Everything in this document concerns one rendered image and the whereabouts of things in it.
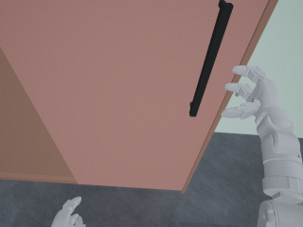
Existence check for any robot right upper arm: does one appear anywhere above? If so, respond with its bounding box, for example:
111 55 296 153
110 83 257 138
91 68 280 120
257 200 303 227

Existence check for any wardrobe door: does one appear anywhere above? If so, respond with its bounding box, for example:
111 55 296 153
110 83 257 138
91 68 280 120
0 0 269 191
0 46 74 177

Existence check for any robot left hand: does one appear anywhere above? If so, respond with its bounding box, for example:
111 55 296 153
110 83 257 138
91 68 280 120
51 196 86 227

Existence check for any robot right hand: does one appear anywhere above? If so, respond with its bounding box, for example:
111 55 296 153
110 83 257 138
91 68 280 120
221 65 279 120

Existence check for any handle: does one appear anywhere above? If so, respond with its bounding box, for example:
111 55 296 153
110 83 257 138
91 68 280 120
189 0 234 117

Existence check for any robot right forearm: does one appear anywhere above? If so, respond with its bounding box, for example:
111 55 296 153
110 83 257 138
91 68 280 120
255 106 303 206

